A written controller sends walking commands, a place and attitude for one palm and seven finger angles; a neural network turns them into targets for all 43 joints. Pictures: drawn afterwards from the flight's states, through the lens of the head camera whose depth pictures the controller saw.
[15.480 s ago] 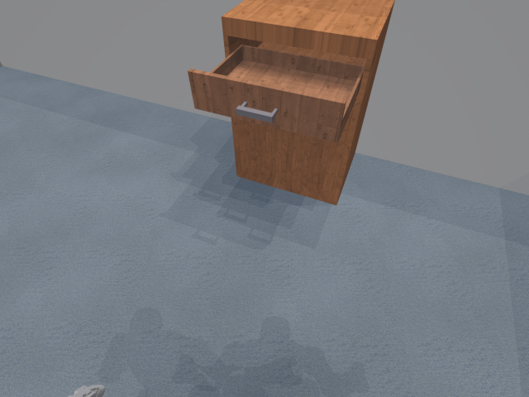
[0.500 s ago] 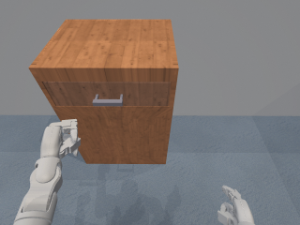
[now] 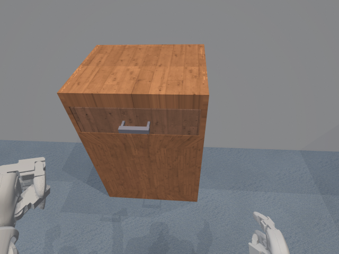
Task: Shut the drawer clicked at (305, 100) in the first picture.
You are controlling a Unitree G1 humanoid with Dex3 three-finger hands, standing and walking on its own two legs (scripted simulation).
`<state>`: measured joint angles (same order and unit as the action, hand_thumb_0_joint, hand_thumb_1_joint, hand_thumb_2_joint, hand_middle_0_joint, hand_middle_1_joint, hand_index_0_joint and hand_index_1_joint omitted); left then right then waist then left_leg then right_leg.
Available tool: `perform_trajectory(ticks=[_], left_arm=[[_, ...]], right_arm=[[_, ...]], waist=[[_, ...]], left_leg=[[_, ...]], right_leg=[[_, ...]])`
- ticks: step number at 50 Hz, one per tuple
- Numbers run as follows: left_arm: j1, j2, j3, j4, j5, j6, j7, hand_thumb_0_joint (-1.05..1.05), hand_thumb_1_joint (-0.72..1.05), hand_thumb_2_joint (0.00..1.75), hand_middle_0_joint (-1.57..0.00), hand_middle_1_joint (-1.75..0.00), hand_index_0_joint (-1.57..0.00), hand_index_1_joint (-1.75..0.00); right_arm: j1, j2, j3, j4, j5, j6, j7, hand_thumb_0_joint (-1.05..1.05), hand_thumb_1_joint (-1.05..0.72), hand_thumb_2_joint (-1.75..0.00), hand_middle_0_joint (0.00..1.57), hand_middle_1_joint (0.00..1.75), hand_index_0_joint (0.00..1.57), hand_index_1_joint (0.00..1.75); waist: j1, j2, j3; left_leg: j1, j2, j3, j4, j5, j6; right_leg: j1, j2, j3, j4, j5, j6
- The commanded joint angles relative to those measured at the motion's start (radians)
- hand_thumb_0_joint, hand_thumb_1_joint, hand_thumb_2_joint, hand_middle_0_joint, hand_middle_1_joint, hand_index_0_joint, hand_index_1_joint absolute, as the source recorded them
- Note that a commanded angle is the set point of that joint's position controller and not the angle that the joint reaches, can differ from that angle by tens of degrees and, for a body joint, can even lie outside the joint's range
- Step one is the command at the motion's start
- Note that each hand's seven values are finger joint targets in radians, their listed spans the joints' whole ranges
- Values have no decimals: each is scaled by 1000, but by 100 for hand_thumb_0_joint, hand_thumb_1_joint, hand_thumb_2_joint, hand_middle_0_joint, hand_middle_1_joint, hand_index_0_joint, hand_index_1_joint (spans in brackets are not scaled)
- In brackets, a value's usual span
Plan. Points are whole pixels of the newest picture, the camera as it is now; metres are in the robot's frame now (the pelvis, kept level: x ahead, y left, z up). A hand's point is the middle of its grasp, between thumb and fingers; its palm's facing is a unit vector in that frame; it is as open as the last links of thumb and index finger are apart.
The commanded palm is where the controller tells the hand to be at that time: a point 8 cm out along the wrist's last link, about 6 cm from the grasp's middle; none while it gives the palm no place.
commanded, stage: draw the hand back to the body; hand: left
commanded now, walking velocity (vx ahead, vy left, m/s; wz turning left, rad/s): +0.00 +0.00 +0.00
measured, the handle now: (135, 126) +0.60 +0.23 -0.09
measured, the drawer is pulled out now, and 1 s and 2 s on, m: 0.00 0.00 0.00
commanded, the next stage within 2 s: step back with the hand held close in 0.14 s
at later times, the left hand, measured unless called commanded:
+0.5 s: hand (46, 188) +0.18 +0.24 +0.16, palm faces +0.30 -0.83 -0.48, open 3.2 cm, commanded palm +0.12 +0.29 +0.17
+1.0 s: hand (1, 239) +0.09 +0.27 +0.15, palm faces +0.35 -0.79 -0.50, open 3.2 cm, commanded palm +0.04 +0.31 +0.17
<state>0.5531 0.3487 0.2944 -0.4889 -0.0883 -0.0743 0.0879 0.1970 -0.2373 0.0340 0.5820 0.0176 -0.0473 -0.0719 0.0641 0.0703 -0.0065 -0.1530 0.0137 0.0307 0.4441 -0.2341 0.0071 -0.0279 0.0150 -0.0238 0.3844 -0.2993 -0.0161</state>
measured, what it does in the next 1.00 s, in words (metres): shifts its weight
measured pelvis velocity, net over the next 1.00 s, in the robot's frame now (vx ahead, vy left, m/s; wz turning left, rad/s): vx -0.09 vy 0.03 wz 0.00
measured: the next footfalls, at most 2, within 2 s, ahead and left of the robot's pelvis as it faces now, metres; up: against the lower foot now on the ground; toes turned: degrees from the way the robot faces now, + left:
right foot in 1.42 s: -0.16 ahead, -0.09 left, +0.00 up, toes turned +2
left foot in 1.56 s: -0.03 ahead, +0.12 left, +0.00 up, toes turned +0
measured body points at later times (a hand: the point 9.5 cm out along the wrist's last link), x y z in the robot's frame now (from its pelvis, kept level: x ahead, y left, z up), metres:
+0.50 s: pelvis -0.01 +0.01 +0.00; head -0.01 -0.01 +0.45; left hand +0.16 +0.29 +0.18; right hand +0.17 -0.23 -0.08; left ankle +0.01 +0.12 -0.74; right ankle -0.05 -0.11 -0.74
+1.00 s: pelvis -0.09 +0.03 -0.01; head -0.07 +0.03 +0.44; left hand +0.07 +0.31 +0.18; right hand +0.09 -0.20 -0.09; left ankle +0.01 +0.12 -0.74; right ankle -0.05 -0.11 -0.74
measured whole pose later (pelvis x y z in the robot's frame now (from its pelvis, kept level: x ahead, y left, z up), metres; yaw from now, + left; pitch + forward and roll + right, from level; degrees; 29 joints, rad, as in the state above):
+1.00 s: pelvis -0.09 +0.03 -0.01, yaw +0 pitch +0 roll -2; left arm 0.63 0.39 0.38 -0.56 -0.03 -0.25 0.12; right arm 0.19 -0.22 0.00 0.53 0.01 -0.04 -0.08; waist 0.01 0.05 0.05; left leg -0.41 0.01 0.03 0.54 -0.15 0.06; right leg -0.31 0.01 -0.02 0.52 -0.22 0.02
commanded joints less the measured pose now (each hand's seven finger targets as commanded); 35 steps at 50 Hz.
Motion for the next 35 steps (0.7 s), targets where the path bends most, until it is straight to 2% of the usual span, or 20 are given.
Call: perform_trajectory(ticks=[1, 2, 5, 7, 10, 12, 13, 14, 15, 16, 18, 21, 23, 25, 26, 29, 33, 35], left_arm=[[-47, 123, 83, -145, -5, -57, 15, 0, 90, 90, -140, -160, -140, -160], [-74, 120, 74, -136, -5, -55, 14, 0, 90, 90, -140, -160, -140, -160], [-108, 145, 94, -154, 0, -67, 21, 0, 90, 90, -140, -160, -140, -160], [-125, 149, 91, -171, 1, -73, 23, 0, 90, 90, -140, -160, -140, -160], [-114, 157, 100, -198, 2, -77, 27, 0, 90, 90, -140, -160, -140, -160], [-103, 164, 107, -205, 2, -78, 28, 0, 90, 90, -140, -160, -140, -160], [-98, 162, 109, -205, 1, -79, 28, 0, 90, 90, -140, -160, -140, -160], [-212, 294, 247, -292, 13, -124, 33, 0, 90, 90, -140, -160, -140, -160], [-94, 219, 200, -179, 15, -128, 24, 0, 90, 90, -140, -160, -140, -160], [-76, 204, 183, -177, 16, -137, 17, 0, 90, 90, -140, -160, -140, -160], [6, 153, 143, -141, 15, -144, 9, 0, 90, 90, -140, -160, -140, -160], [48, 166, 151, -168, 10, -152, 9, 0, 90, 90, -140, -160, -140, -160], [72, 183, 169, -184, 9, -155, 15, 0, 90, 90, -140, -160, -140, -160], [81, 204, 187, -217, 6, -160, 21, 0, 90, 90, -140, -160, -140, -160], [82, 225, 204, -233, 5, -162, 25, 0, 90, 90, -140, -160, -140, -160], [105, 222, 205, -256, 4, -168, 34, 0, 90, 90, -140, -160, -140, -160], [119, 213, 198, -266, 6, -176, 42, 0, 90, 90, -140, -160, -140, -160], [117, 208, 192, -269, 10, -183, 45, 0, 90, 90, -140, -160, -140, -160]], right_arm=[[-141, -92, -49, -154, -6, -66, -14, 0, -90, -90, 20, 30, 20, 30], [-140, -95, -48, -157, -5, -62, -17, 0, -90, -90, 20, 30, 20, 30], [-141, -95, -50, -157, -9, -64, -26, 0, -90, -90, 20, 30, 20, 30], [-149, -91, -44, -151, -9, -73, -30, 0, -90, -90, 20, 30, 20, 30], [-152, -86, -42, -154, -12, -86, -29, 0, -90, -90, 20, 30, 20, 30], [-152, -85, -40, -151, -13, -93, -29, 0, -90, -90, 20, 30, 20, 30], [-152, -83, -41, -149, -13, -95, -28, 0, -90, -90, 20, 30, 20, 30], [-138, -114, -50, -175, -15, -61, -15, 0, -90, -90, 20, 30, 20, 30], [-137, -99, -52, -148, -19, -40, -11, 0, -90, -90, 20, 30, 20, 30], [-139, -105, -59, -161, -19, -26, -6, 0, -90, -90, 20, 30, 20, 30], [-128, -106, -67, -166, -18, 1, 2, 0, -90, -90, 20, 30, 20, 30], [-134, -108, -77, -184, -16, 25, -1, 0, -90, -90, 20, 30, 20, 30], [-135, -103, -78, -196, -11, 39, -3, 0, -90, -90, 20, 30, 20, 30], [-133, -103, -81, -206, -9, 48, -7, 0, -90, -90, 20, 30, 20, 30], [-133, -107, -83, -211, -10, 50, -10, 0, -90, -90, 20, 30, 20, 30], [-122, -107, -85, -218, -8, 48, -11, 0, -90, -90, 20, 30, 20, 30], [-111, -113, -90, -215, -7, 37, -12, 0, -90, -90, 20, 30, 20, 30], [-105, -116, -92, -214, -6, 29, -12, 0, -90, -90, 20, 30, 20, 30]], waist=[[-17, -98, 11], [-23, -85, 24], [-12, -87, -13], [-9, -27, -17], [1, -22, -45], [2, -11, -39], [3, -26, -42], [-44, -30, 27], [-49, -69, 25], [-47, -68, 25], [-54, -42, -21], [-51, -27, -73], [-50, -53, -104], [-51, -55, -132], [-46, -44, -149], [-47, -18, -162], [-54, 6, -150], [-59, 4, -139]], left_leg=[[108, 1, 0, -33, 187, 34], [105, 2, 2, -38, 160, 37], [115, 0, -1, -38, 145, 42], [124, -4, -1, -38, 149, 40], [130, -3, -2, -37, 182, 38], [126, -3, -2, -36, 198, 36], [125, -3, -1, -35, 209, 35], [60, 10, -14, 7, 160, 51], [51, 10, -20, 23, 166, 46], [43, 7, -22, 20, 178, 43], [54, 25, -16, -2, 246, 43], [70, 36, -17, -27, 333, 44], [67, 43, -23, -35, 369, 44], [61, 47, -24, -35, 399, 44], [52, 46, -30, -38, 416, 43], [28, 54, -34, -43, 425, 44], [-31, 65, -48, -61, 337, 46], [-72, 74, -62, -86, 252, 49]], right_leg=[[-167, 1, 5, -93, 260, 11], [-173, -6, 10, -90, 229, 14], [-159, -10, 14, -87, 200, 13], [-152, -14, 21, -90, 204, 8], [-128, -14, 17, -76, 243, 6], [-120, -13, 21, -77, 270, 4], [-116, -12, 18, -72, 284, 5], [-208, -66, 116, -129, 353, 11], [-201, -85, 105, -120, 388, 8], [-206, -83, 102, -117, 412, 12], [-182, -75, 70, -81, 417, 23], [-168, -57, 40, -55, 412, 33], [-156, -48, 31, -39, 409, 35], [-142, -43, 28, -23, 427, 38], [-126, -40, 22, -12, 425, 38], [-124, -28, 19, 16, 408, 40], [-129, -18, 23, 34, 339, 41], [-126, -10, 20, 49, 284, 42]])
